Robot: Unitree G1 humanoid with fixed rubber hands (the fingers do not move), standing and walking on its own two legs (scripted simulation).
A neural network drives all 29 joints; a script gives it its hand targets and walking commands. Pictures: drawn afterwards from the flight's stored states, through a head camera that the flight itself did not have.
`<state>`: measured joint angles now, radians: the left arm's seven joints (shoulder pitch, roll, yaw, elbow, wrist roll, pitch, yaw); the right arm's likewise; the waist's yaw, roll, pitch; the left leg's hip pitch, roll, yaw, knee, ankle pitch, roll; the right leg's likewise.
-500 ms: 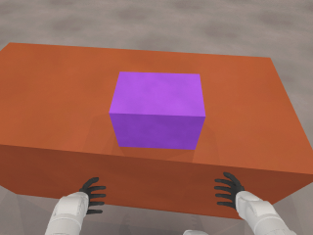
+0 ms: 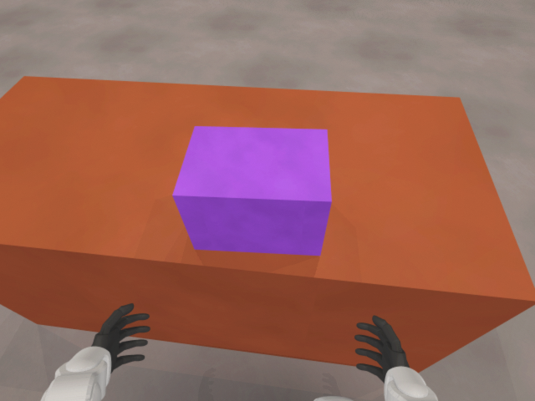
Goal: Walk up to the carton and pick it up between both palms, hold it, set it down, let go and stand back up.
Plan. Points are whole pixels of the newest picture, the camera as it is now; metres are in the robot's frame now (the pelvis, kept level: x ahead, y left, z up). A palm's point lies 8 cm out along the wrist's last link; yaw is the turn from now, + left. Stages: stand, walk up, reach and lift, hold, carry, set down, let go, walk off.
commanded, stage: reach and lift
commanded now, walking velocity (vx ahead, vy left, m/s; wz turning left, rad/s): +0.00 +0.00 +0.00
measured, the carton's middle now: (258, 191) +0.48 +0.02 -0.02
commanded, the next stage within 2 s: none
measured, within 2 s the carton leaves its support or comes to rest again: neither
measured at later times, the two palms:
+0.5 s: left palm (96, 374) +0.18 +0.27 -0.05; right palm (401, 375) +0.15 -0.17 -0.06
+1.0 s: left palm (83, 355) +0.21 +0.28 -0.02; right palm (400, 333) +0.20 -0.18 -0.03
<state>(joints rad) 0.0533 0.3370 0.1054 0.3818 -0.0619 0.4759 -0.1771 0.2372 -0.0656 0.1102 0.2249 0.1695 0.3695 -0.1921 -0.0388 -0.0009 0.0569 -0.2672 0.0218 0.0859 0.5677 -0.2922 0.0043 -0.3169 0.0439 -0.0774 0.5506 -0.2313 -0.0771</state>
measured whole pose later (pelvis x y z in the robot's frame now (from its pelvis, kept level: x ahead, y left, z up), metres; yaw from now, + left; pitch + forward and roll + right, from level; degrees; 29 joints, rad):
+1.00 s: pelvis +0.04 +0.02 +0.01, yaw +2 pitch -3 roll -1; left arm 0.25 0.38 -0.03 0.45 -0.23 -0.20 -0.12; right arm 0.31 -0.09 0.00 0.44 0.18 -0.25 -0.09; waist 0.01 -0.01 0.04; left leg -0.10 0.00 0.07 0.44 -0.29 0.03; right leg -0.13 0.04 -0.09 0.39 -0.22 -0.05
